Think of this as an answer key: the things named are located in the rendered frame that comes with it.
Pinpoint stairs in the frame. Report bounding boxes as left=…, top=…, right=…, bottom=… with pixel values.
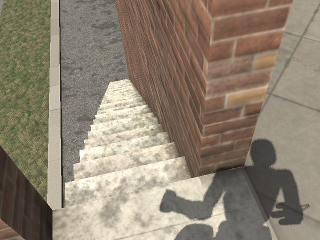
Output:
left=65, top=78, right=192, bottom=207

